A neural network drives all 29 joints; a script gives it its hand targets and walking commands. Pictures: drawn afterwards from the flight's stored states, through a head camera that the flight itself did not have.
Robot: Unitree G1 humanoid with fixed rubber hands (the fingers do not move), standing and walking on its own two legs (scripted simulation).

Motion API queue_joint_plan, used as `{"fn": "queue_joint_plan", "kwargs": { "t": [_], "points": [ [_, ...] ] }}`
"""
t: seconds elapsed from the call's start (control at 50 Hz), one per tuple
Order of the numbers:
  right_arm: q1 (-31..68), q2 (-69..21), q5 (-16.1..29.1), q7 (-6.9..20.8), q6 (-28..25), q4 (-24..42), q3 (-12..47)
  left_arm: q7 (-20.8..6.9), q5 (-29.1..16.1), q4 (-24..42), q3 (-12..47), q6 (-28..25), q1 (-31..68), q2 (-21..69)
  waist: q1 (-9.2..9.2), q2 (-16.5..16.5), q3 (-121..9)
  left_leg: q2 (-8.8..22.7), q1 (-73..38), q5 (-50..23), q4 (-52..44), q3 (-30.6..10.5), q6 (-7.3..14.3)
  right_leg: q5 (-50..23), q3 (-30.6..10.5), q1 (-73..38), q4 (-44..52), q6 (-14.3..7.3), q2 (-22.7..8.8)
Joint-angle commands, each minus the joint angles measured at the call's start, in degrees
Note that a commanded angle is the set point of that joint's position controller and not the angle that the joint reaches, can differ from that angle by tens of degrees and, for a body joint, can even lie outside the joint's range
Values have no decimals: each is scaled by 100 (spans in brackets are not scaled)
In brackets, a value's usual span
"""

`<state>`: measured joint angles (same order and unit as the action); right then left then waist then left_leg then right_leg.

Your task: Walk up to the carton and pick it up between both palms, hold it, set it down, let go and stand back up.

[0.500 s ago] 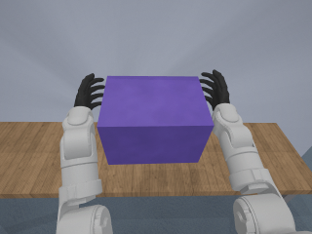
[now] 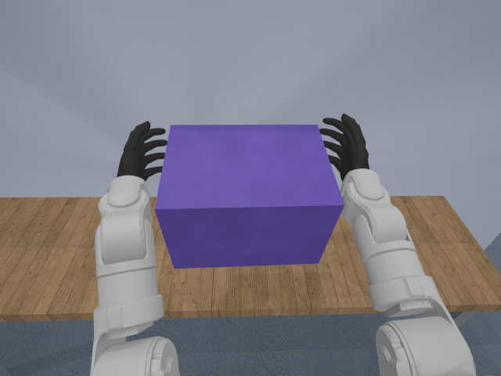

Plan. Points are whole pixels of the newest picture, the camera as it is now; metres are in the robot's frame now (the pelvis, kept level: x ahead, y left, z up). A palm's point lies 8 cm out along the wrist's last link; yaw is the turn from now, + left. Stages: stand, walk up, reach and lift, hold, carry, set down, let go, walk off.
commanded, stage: hold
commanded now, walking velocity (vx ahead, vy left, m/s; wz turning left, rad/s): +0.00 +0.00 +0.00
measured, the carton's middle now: (246, 196) +0.35 +0.01 +0.13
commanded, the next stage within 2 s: none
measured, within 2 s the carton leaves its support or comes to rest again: neither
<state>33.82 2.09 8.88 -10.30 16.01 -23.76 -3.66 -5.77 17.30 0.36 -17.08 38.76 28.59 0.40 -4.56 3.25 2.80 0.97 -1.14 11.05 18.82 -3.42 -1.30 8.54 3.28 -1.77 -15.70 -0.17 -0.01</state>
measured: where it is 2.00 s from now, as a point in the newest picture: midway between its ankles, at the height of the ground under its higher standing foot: outside the picture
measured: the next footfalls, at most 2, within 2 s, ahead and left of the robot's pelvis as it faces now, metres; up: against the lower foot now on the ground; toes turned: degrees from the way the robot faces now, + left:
none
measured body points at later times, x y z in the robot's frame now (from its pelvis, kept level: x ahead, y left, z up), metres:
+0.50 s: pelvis +0.00 +0.00 +0.00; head -0.05 +0.03 +0.45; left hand +0.36 +0.17 +0.19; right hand +0.37 -0.16 +0.19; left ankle +0.01 +0.13 -0.75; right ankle +0.01 -0.12 -0.75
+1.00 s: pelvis +0.00 +0.00 +0.00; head -0.05 +0.03 +0.45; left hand +0.36 +0.17 +0.19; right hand +0.37 -0.16 +0.19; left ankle +0.01 +0.13 -0.75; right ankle +0.01 -0.12 -0.75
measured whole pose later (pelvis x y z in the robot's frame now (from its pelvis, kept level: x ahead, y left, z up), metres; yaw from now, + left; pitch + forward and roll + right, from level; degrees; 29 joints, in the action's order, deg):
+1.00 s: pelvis +0.00 +0.00 +0.00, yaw +0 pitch -9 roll -1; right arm 34.6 2.2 8.7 -10.2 15.4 -24.8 -4.1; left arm -5.7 17.3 -1.2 -17.2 38.3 29.7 0.2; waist -4.5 3.4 2.6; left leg 0.9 -0.9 10.7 18.6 -3.4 -1.3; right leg 8.3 3.3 -1.5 -15.6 -0.2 -0.1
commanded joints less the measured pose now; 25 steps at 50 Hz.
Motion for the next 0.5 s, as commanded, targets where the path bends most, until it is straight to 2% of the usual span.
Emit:
{"fn": "queue_joint_plan", "kwargs": {
  "t": [0.0,0.02,0.1,0.12,0.14,0.16,0.22,0.24,0.34,0.38,0.42,0.46,0.48],
  "points": [
    [3864,-2705,349,687,-303,1544,2353,-613,-823,352,2678,-252,3232,2464,-24,-418,-1799,-396,-26,-1604,-216,506,-85,-864,247,-532,113,118,266],
    [3762,-2698,353,678,-300,1521,2356,-605,-892,442,2796,-243,3183,2506,-81,-455,-1891,-380,-77,-1718,-184,476,-88,-1020,242,-542,83,107,266],
    [3741,-2641,326,678,-263,1332,2338,-605,-768,241,2640,-239,3144,2420,-25,-427,-1738,-405,56,-1440,-241,494,-42,-878,227,-548,84,117,257],
    [3815,-2685,377,671,-309,1471,2403,-607,-782,350,2667,-237,3159,2473,-5,-396,-1916,-395,-21,-1637,-218,510,-51,-1026,235,-652,61,121,271],
    [3600,-2673,381,670,-235,1232,2375,-615,-756,332,2627,-211,3096,2458,-21,-468,-1727,-390,-13,-1667,-216,491,-76,-964,224,-579,71,107,268],
    [3836,-2659,383,671,-273,1368,2347,-622,-756,263,2577,-222,3221,2433,-3,-385,-1788,-408,4,-1577,-246,510,-52,-955,232,-611,110,129,257],
    [3678,-2731,360,672,-275,1288,2361,-640,-795,364,2656,-245,3232,2513,-45,-429,-1821,-403,-77,-1627,-231,525,-75,-982,232,-590,93,113,261],
    [3882,-2712,341,676,-310,1431,2305,-637,-858,290,2698,-273,3367,2487,-71,-386,-1915,-396,-3,-1443,-243,496,-56,-854,259,-549,109,117,267],
    [3870,-2684,303,721,-300,1042,2199,-610,-696,110,2559,-246,3388,2515,1,-496,-1665,-374,49,-1321,-306,500,-66,-553,249,-446,132,78,249],
    [3924,-2771,325,707,-330,1240,2265,-627,-744,129,2616,-240,3276,2568,-34,-388,-1806,-386,46,-1355,-299,512,-12,-791,254,-574,121,119,253],
    [3883,-2726,284,707,-353,1202,2238,-614,-731,196,2628,-278,3372,2541,-36,-455,-1856,-385,-25,-1383,-288,520,-36,-817,249,-569,116,102,241],
    [3985,-2769,301,706,-335,1206,2287,-613,-757,100,2506,-284,3442,2498,28,-358,-1807,-401,85,-1381,-286,534,-10,-818,229,-614,105,125,238],
    [3931,-2756,314,690,-349,1248,2291,-615,-777,150,2583,-293,3398,2515,-18,-368,-1941,-398,39,-1401,-294,532,-4,-944,236,-657,97,125,248]
  ]
}}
